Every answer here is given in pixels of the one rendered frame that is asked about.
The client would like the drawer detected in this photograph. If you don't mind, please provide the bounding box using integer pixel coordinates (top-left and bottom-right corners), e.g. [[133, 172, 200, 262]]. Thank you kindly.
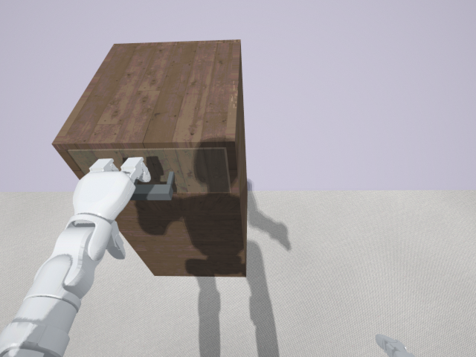
[[68, 147, 231, 192]]

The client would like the right robot hand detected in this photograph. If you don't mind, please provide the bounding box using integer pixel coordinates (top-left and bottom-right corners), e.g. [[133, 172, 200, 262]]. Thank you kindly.
[[376, 334, 415, 357]]

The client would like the left robot hand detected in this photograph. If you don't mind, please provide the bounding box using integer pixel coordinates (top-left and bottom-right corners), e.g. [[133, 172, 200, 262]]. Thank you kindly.
[[73, 157, 151, 260]]

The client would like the cabinet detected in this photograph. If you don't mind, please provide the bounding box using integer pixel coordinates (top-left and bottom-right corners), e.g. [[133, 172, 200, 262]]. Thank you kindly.
[[52, 39, 248, 277]]

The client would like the robot left forearm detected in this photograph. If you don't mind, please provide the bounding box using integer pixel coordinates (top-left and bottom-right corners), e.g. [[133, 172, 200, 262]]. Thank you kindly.
[[0, 213, 112, 357]]

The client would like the handle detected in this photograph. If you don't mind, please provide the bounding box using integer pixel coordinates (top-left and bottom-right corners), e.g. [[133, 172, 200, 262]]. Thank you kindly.
[[130, 172, 175, 200]]

